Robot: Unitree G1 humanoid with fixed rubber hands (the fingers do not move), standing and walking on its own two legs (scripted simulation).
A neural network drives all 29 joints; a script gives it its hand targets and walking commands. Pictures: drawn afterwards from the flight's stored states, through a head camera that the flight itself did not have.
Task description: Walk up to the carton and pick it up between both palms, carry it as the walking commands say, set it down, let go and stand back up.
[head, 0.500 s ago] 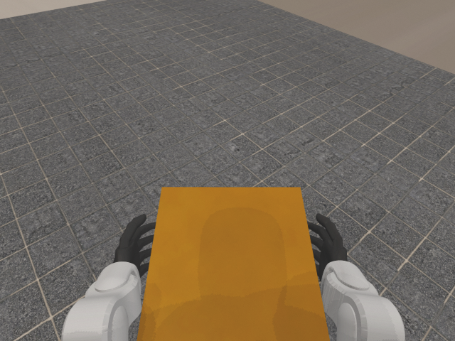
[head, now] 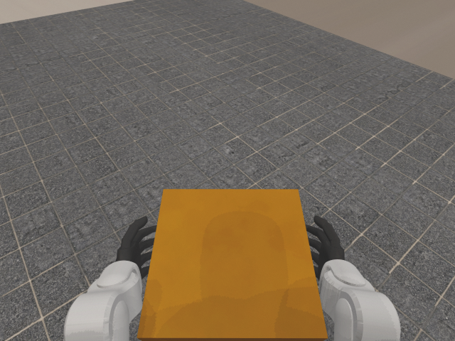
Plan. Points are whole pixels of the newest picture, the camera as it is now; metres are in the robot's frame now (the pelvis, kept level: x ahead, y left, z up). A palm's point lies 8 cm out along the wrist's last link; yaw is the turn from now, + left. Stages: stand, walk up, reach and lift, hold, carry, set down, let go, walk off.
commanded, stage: carry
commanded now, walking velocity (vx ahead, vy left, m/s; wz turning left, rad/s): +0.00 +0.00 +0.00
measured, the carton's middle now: (230, 280) +0.24 -0.01 +0.01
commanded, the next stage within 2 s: none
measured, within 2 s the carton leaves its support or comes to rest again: neither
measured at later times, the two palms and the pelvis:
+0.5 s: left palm (106, 259) +0.26 +0.20 +0.05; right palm (289, 256) +0.27 -0.10 +0.05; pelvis +0.01 +0.04 +0.00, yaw +1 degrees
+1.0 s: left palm (98, 249) +0.28 +0.22 +0.04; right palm (271, 244) +0.29 -0.08 +0.04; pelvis +0.03 +0.07 +0.00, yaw +1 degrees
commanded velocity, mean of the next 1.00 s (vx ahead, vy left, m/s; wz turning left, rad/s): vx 0.00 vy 0.00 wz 0.00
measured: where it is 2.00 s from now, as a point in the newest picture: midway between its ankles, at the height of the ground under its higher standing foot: (207, 328)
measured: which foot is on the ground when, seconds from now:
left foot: down 0.00-1.00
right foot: down 0.00-1.00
